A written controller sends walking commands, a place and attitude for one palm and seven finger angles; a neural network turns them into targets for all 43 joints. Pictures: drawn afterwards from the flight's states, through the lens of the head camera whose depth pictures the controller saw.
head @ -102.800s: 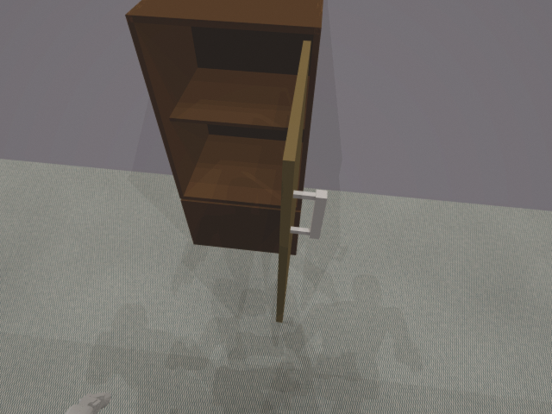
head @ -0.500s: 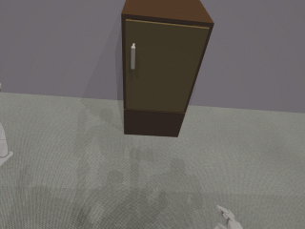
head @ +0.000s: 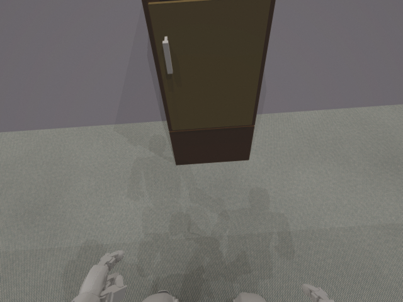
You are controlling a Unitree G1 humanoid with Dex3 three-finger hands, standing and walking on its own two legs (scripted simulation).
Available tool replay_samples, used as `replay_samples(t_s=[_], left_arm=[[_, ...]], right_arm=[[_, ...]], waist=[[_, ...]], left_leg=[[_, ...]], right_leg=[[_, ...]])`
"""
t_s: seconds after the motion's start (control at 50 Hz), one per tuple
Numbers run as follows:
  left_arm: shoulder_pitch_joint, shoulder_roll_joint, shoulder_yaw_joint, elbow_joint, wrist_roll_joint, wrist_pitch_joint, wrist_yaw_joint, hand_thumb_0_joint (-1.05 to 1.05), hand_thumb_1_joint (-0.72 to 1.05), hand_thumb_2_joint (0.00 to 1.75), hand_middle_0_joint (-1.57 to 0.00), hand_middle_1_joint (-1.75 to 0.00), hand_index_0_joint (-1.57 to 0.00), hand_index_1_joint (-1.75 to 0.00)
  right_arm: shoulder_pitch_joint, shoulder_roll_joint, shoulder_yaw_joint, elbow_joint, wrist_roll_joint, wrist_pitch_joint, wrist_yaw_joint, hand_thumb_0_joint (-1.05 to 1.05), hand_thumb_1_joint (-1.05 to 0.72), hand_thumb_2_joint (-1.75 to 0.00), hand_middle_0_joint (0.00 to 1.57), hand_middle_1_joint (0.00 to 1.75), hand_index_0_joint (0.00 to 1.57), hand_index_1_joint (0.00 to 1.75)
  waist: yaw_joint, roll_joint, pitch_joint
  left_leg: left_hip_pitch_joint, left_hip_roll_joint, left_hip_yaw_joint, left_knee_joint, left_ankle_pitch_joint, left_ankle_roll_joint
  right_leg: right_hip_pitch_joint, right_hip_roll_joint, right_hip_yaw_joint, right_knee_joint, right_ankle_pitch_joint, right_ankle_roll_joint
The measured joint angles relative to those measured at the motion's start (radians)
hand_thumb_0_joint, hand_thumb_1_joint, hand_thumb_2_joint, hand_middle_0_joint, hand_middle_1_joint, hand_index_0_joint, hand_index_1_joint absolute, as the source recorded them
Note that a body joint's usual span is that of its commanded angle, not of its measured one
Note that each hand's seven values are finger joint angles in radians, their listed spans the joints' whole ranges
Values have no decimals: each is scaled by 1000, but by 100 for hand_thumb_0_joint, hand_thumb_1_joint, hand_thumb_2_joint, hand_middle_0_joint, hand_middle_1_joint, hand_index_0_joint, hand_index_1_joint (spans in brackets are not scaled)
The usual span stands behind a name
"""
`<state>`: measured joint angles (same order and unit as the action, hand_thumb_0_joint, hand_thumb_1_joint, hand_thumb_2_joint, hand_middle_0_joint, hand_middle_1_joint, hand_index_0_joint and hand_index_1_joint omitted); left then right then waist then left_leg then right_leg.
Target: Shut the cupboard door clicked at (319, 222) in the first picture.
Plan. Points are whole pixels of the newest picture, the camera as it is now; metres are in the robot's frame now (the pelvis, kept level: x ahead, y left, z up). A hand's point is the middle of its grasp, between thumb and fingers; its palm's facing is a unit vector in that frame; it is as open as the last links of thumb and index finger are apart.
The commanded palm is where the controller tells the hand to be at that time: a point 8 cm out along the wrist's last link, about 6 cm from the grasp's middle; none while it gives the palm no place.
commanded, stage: let the arm hang, fingers relaxed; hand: left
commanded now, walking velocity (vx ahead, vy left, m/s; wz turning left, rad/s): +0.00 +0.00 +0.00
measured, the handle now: (168, 55) +0.94 +0.11 +0.01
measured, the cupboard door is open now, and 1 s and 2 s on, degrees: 0 0 0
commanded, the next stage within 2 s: look to check the result in 0.88 s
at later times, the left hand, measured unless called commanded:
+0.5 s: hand out of the picture +0.02 +0.19 -0.14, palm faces +0.08 -0.98 -0.20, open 7.3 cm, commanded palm none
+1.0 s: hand out of the picture -0.02 +0.17 -0.14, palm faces +0.04 -0.99 -0.16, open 7.3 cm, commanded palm none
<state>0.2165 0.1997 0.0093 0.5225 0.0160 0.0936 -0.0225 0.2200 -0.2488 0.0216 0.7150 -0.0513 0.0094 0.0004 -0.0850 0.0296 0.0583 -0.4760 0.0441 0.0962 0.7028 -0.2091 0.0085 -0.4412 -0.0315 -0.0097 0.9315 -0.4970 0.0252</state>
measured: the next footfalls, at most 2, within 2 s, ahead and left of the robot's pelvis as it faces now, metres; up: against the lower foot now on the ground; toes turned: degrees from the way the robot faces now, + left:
right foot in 0.02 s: +0.08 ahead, -0.11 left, +0.00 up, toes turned -1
left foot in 0.24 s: +0.03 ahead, +0.10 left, +0.00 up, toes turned +5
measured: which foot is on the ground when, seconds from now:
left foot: down 0.00-0.02, up 0.04-0.22, down 0.24-1.00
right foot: up 0.00-0.00, down 0.02-1.00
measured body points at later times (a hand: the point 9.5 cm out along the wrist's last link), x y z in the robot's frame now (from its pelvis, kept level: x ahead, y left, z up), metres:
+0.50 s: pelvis +0.03 +0.01 +0.04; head +0.03 +0.01 +0.49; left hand +0.02 +0.24 -0.12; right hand +0.06 -0.22 -0.12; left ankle -0.01 +0.10 -0.71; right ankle +0.04 -0.11 -0.71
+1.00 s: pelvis +0.01 +0.02 +0.04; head +0.02 +0.01 +0.49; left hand -0.02 +0.22 -0.13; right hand -0.04 -0.19 -0.13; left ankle -0.01 +0.10 -0.71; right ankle +0.04 -0.11 -0.71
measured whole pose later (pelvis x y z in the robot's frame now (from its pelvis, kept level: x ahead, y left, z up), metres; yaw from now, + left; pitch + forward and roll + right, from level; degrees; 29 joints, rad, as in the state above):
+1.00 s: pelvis +0.01 +0.02 +0.04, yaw +0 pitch -3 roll +0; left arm 0.31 0.11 0.00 1.17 0.01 0.01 0.04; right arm 0.36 -0.11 0.01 1.16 -0.01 0.00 -0.04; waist -0.01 0.00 0.05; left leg -0.09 -0.02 0.10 0.38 -0.25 0.04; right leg -0.17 -0.02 -0.02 0.40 -0.18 0.01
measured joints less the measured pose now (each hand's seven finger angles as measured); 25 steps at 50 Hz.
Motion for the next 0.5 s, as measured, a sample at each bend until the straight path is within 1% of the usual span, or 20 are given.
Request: replay_samples(t_s=[0.02,0.04,0.06,0.08,0.1,0.12,0.14,0.16,0.18,0.2,0.22,0.24,0.26,0.28,0.32,0.34,0.4,0.5], left_arm=[[24,-14,-21,43,2,-6,-6,1,91,90,-19,-30,-20,-30],[42,-36,-38,93,6,-11,-5,1,90,90,-20,-30,-20,-30],[56,-63,-23,125,-14,-21,7,-1,92,90,-20,-30,-21,-30],[60,-74,-1,141,-22,-32,22,-4,95,90,-20,-30,-21,-30],[60,-72,4,164,-16,-37,31,-6,97,90,-21,-30,-22,-30],[64,-65,9,189,-7,-37,36,-7,98,90,-21,-30,-22,-30],[70,-56,16,214,0,-38,41,-8,99,90,-21,-30,-22,-30],[75,-46,23,240,6,-40,46,-8,98,90,-21,-30,-22,-30],[81,-34,29,265,10,-42,49,-7,98,90,-21,-30,-21,-30],[87,-23,34,290,12,-45,52,-6,97,90,-21,-30,-21,-30],[92,-13,37,314,11,-49,54,-6,96,90,-20,-30,-21,-30],[98,-7,37,337,7,-55,54,-5,96,90,-20,-30,-21,-30],[96,-1,38,365,1,-60,54,-4,95,90,-20,-30,-21,-30],[89,3,37,394,-3,-62,56,-4,94,90,-20,-30,-21,-30],[92,5,34,433,-5,-68,58,-3,93,90,-20,-30,-20,-30],[93,4,30,454,-7,-70,58,-2,93,90,-20,-30,-20,-30],[87,-9,15,508,-11,-67,54,-1,92,90,-19,-30,-20,-30],[70,-43,-2,565,-9,-70,52,0,91,90,-19,-30,-20,-30]], right_arm=[[10,16,2,18,4,14,1,0,-90,-90,20,30,20,30],[15,26,-3,44,12,30,3,0,-90,-90,20,30,20,30],[25,30,-12,69,17,47,4,0,-90,-90,20,30,20,30],[40,32,-23,94,19,62,4,0,-90,-90,20,30,20,30],[53,33,-32,122,19,73,4,0,-90,-90,20,30,20,30],[62,35,-38,148,17,81,4,0,-90,-90,20,30,20,30],[69,38,-44,167,15,83,4,0,-90,-90,20,30,20,30],[76,42,-49,182,16,81,3,1,-90,-90,20,30,20,30],[83,47,-53,194,18,75,2,1,-91,-90,20,30,20,30],[89,52,-55,203,21,66,0,1,-91,-90,20,30,20,30],[96,54,-55,210,25,54,-1,1,-91,-90,20,30,20,30],[105,52,-54,217,28,39,-3,1,-91,-90,20,30,20,30],[105,55,-53,233,28,24,-8,0,-91,-90,20,30,20,30],[97,61,-49,253,27,17,-14,0,-91,-90,19,30,20,30],[83,72,-38,279,28,14,-23,0,-91,-90,19,30,20,30],[76,78,-34,288,31,10,-27,0,-91,-90,19,30,20,30],[59,84,-28,309,34,1,-40,1,-92,-90,20,30,20,30],[38,78,-24,345,39,-4,-43,1,-93,-90,20,30,20,30]], waist=[[11,-29,-5],[22,-39,1],[30,-30,7],[40,-14,7],[52,0,3],[60,10,-4],[65,13,-11],[68,12,-17],[71,6,-22],[73,0,-26],[74,-3,-29],[75,5,-34],[74,6,-34],[79,-2,-25],[94,-13,-18],[96,-17,-17],[95,-20,-19],[94,-16,-30]], left_leg=[[-18,-12,5,34,-56,-5],[-39,-22,-16,90,-137,-12],[-63,-32,-55,163,-188,-14],[-84,-39,-85,240,-207,-16],[-95,-43,-99,310,-204,-18],[-94,-45,-101,359,-192,-19],[-80,-43,-93,379,-183,-18],[-52,-39,-81,359,-186,-16],[-9,-36,-68,297,-201,-13],[45,-35,-60,197,-206,-10],[108,-34,-58,69,-175,-7],[169,-28,-68,-57,-105,-3],[197,-31,-74,-113,-117,3],[213,-38,-70,-130,-126,9],[248,-42,-52,-165,-125,15],[266,-44,-45,-187,-117,17],[317,-53,-35,-244,-91,20],[371,-60,-23,-292,-72,28]], right_leg=[[23,-10,15,-99,21,-14],[17,-9,12,-100,68,-29],[19,-3,-11,-98,91,-42],[31,3,-39,-116,105,-52],[46,9,-60,-147,119,-57],[60,15,-73,-184,135,-59],[74,19,-80,-223,152,-60],[86,20,-83,-260,169,-60],[96,19,-82,-292,184,-60],[104,18,-79,-316,195,-59],[108,18,-78,-331,201,-55],[109,24,-82,-336,201,-51],[110,22,-85,-337,199,-45],[124,16,-81,-352,202,-40],[161,16,-63,-406,248,-31],[176,15,-56,-424,250,-30],[216,9,-46,-462,254,-25],[263,6,-34,-501,272,-17]])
